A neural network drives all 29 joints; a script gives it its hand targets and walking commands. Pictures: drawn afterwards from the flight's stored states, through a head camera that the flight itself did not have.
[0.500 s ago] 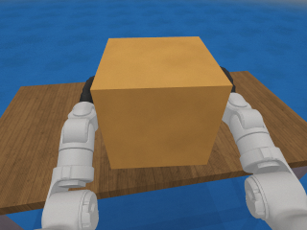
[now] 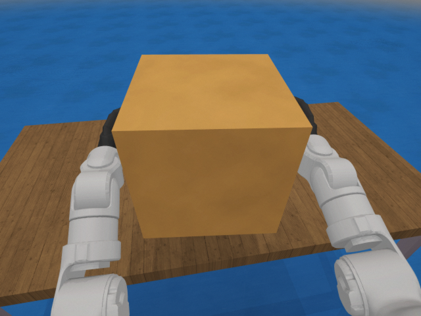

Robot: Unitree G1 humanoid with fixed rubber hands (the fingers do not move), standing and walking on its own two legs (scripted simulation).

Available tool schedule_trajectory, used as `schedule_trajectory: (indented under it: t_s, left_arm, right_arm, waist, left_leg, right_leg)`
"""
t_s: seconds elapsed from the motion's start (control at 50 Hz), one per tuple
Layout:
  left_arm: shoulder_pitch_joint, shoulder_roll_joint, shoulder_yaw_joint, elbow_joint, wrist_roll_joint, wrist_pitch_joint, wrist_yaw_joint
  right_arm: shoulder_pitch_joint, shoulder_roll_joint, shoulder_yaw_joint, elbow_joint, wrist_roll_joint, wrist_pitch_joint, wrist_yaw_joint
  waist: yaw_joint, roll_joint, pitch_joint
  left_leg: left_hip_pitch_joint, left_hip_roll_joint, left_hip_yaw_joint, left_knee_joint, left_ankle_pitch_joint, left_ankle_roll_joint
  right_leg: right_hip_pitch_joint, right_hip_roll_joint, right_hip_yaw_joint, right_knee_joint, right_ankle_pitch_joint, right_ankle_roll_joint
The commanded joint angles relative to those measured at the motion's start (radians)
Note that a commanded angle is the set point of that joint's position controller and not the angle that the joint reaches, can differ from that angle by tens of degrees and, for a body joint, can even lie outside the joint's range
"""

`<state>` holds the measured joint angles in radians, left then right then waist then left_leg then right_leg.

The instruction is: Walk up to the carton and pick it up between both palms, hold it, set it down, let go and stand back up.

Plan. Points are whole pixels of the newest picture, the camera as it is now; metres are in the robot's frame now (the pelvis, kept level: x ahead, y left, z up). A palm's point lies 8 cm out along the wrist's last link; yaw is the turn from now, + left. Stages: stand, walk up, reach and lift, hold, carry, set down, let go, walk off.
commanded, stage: reach and lift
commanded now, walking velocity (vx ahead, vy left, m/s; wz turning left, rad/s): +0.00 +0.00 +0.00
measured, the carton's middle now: (208, 142) +0.41 +0.00 +0.17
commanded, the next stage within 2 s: hold in 0.30 s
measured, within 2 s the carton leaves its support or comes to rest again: neither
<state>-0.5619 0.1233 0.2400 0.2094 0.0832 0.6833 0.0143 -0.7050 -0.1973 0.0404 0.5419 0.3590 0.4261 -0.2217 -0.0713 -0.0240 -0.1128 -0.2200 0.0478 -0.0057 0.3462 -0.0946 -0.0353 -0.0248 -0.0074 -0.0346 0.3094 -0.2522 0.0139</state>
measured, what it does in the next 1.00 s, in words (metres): stands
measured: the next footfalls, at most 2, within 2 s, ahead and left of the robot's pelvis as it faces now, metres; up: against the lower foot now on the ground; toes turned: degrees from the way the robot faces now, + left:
none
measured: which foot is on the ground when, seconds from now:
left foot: down 0.00-1.00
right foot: down 0.00-1.00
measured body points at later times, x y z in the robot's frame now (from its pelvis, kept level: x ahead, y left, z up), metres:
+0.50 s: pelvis +0.00 -0.01 +0.00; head -0.07 +0.01 +0.44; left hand +0.37 +0.18 +0.22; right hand +0.38 -0.17 +0.23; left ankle +0.06 +0.14 -0.75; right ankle -0.05 -0.12 -0.75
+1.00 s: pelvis -0.01 +0.00 +0.00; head -0.09 +0.03 +0.44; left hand +0.35 +0.20 +0.22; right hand +0.37 -0.16 +0.24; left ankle +0.06 +0.14 -0.75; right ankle -0.05 -0.12 -0.75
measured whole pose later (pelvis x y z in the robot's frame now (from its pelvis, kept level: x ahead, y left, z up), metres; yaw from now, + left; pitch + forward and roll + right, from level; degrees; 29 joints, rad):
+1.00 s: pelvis -0.01 +0.00 +0.00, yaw +0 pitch -4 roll -1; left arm -0.60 0.12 0.29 0.15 0.09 0.81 0.00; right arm -0.77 -0.20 0.02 0.53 0.40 0.55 -0.25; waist -0.05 -0.04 -0.15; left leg -0.20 0.05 -0.03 0.37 -0.11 -0.04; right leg -0.01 0.01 -0.02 0.32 -0.25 0.01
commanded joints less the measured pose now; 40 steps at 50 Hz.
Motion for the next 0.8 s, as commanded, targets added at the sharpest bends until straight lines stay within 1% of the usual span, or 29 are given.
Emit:
schedule_trajectory:
  t_s: [0.0, 0.12, 0.26, 0.3, 0.36, 0.42, 0.46, 0.5, 0.54, 0.6, 0.62, 0.64, 0.66, 0.68, 0.7, 0.72, 0.74, 0.76, 0.78]
  left_arm:
    - [-0.903, -0.595, -0.54, -0.32, -0.176, -0.088, -0.125]
    - [-0.872, -0.571, -0.495, -0.28, -0.137, -0.056, -0.148]
    - [-0.941, -0.577, -0.509, -0.305, -0.166, -0.052, -0.157]
    - [-0.965, -0.586, -0.528, -0.323, -0.183, -0.049, -0.151]
    - [-1.009, -0.61, -0.569, -0.361, -0.22, -0.032, -0.129]
    - [-1.02, -0.62, -0.571, -0.343, -0.232, -0.005, -0.11]
    - [-0.999, -0.606, -0.535, -0.285, -0.209, 0.012, -0.112]
    - [-0.975, -0.59, -0.496, -0.222, -0.177, 0.023, -0.12]
    - [-0.973, -0.579, -0.464, -0.185, -0.154, 0.025, -0.131]
    - [-1.012, -0.579, -0.451, -0.194, -0.153, 0.017, -0.134]
    - [-0.87, -0.573, -0.41, -0.187, -0.122, 0.029, -0.136]
    - [-0.876, -0.574, -0.427, -0.252, -0.136, 0.027, -0.137]
    - [-0.889, -0.562, -0.413, -0.265, -0.129, 0.031, -0.139]
    - [-0.91, -0.552, -0.407, -0.271, -0.131, 0.031, -0.142]
    - [-0.922, -0.524, -0.379, -0.257, -0.115, 0.032, -0.146]
    - [-0.958, -0.536, -0.405, -0.319, -0.127, 0.024, -0.147]
    - [-0.977, -0.527, -0.409, -0.335, -0.137, 0.023, -0.146]
    - [-0.973, -0.541, -0.428, -0.347, -0.143, 0.022, -0.142]
    - [-1.014, -0.553, -0.446, -0.357, -0.155, 0.018, -0.14]
  right_arm:
    - [-0.887, 0.732, 0.43, -0.492, 0.134, -0.043, 0.102]
    - [-0.876, 0.73, 0.432, -0.452, 0.133, -0.01, 0.087]
    - [-0.907, 0.763, 0.426, -0.48, 0.152, 0.01, 0.079]
    - [-0.916, 0.761, 0.42, -0.482, 0.157, 0.018, 0.082]
    - [-0.94, 0.739, 0.393, -0.478, 0.168, 0.034, 0.094]
    - [-0.949, 0.712, 0.358, -0.429, 0.164, 0.058, 0.109]
    - [-0.949, 0.696, 0.34, -0.376, 0.151, 0.074, 0.112]
    - [-0.959, 0.689, 0.331, -0.328, 0.141, 0.086, 0.11]
    - [-0.976, 0.693, 0.33, -0.297, 0.143, 0.091, 0.106]
    - [-1.014, 0.722, 0.35, -0.303, 0.178, 0.087, 0.103]
    - [-0.979, 0.741, 0.414, -0.391, 0.204, 0.081, 0.088]
    - [-0.976, 0.752, 0.435, -0.43, 0.229, 0.08, 0.07]
    - [-0.973, 0.755, 0.427, -0.437, 0.226, 0.082, 0.058]
    - [-0.992, 0.755, 0.424, -0.459, 0.222, 0.08, 0.053]
    - [-0.968, 0.751, 0.407, -0.4, 0.214, 0.09, 0.053]
    - [-0.946, 0.768, 0.403, -0.403, 0.217, 0.085, 0.058]
    - [-0.945, 0.77, 0.409, -0.418, 0.225, 0.083, 0.063]
    - [-0.947, 0.76, 0.408, -0.433, 0.226, 0.082, 0.064]
    - [-0.954, 0.767, 0.396, -0.439, 0.22, 0.08, 0.067]
  waist:
    - [0.013, 0.063, -0.485]
    - [0.024, 0.034, -0.419]
    - [0.008, 0.039, -0.445]
    - [-0.002, 0.052, -0.456]
    - [-0.025, 0.084, -0.48]
    - [-0.037, 0.088, -0.456]
    - [-0.03, 0.069, -0.41]
    - [-0.016, 0.05, -0.369]
    - [-0.002, 0.042, -0.358]
    - [0.016, 0.051, -0.412]
    - [0.058, 0.014, -0.437]
    - [0.039, 0.019, -0.486]
    - [0.036, 0.022, -0.479]
    - [0.041, 0.019, -0.492]
    - [0.042, -0.004, -0.423]
    - [0.027, 0.002, -0.458]
    - [0.032, 0.011, -0.473]
    - [0.03, 0.018, -0.468]
    - [0.02, 0.043, -0.461]
  left_leg:
    - [0.474, -0.088, -0.016, 0.065, 0.37, 0.01]
    - [0.441, -0.095, -0.012, 0.045, 0.301, 0.023]
    - [0.441, -0.1, -0.012, 0.055, 0.315, 0.02]
    - [0.442, -0.097, -0.013, 0.056, 0.316, 0.013]
    - [0.457, -0.085, -0.014, 0.062, 0.316, -0.005]
    - [0.453, -0.074, -0.013, 0.054, 0.272, -0.01]
    - [0.434, -0.072, -0.011, 0.04, 0.224, -0.001]
    - [0.407, -0.074, -0.011, 0.025, 0.176, 0.01]
    - [0.387, -0.079, -0.012, 0.019, 0.159, 0.017]
    - [0.389, -0.087, -0.017, 0.034, 0.201, 0.018]
    - [0.421, -0.094, -0.008, 0.058, 0.306, 0.035]
    - [0.43, -0.098, -0.019, 0.075, 0.371, 0.028]
    - [0.415, -0.1, -0.018, 0.077, 0.372, 0.026]
    - [0.404, -0.107, -0.018, 0.075, 0.35, 0.025]
    - [0.389, -0.108, -0.012, 0.054, 0.302, 0.031]
    - [0.415, -0.102, -0.013, 0.051, 0.312, 0.023]
    - [0.416, -0.106, -0.007, 0.056, 0.322, 0.023]
    - [0.431, -0.101, -0.009, 0.054, 0.325, 0.015]
    - [0.424, -0.101, -0.006, 0.053, 0.3, 0.011]
  right_leg:
    - [-0.145, 0.073, -0.003, -0.051, 0.455, 0.086]
    - [-0.124, 0.057, 0.009, -0.056, 0.466, 0.103]
    - [-0.122, 0.058, 0.008, -0.048, 0.508, 0.11]
    - [-0.134, 0.064, 0.007, -0.047, 0.49, 0.104]
    - [-0.174, 0.077, 0.002, -0.05, 0.416, 0.086]
    - [-0.213, 0.081, 0.0, -0.061, 0.339, 0.074]
    - [-0.212, 0.075, 0.004, -0.07, 0.314, 0.075]
    - [-0.201, 0.069, 0.008, -0.076, 0.299, 0.08]
    - [-0.178, 0.063, 0.013, -0.075, 0.307, 0.087]
    - [-0.152, 0.065, 0.015, -0.061, 0.36, 0.099]
    - [-0.087, 0.062, 0.033, -0.065, 0.473, 0.1]
    - [-0.055, 0.061, 0.035, -0.045, 0.595, 0.115]
    - [-0.047, 0.059, 0.032, -0.035, 0.646, 0.125]
    - [-0.036, 0.054, 0.031, -0.029, 0.659, 0.133]
    - [-0.056, 0.052, 0.029, -0.036, 0.619, 0.138]
    - [-0.065, 0.056, 0.024, -0.03, 0.609, 0.137]
    - [-0.068, 0.059, 0.022, -0.034, 0.588, 0.131]
    - [-0.091, 0.066, 0.017, -0.041, 0.56, 0.121]
    - [-0.111, 0.062, 0.016, -0.05, 0.509, 0.118]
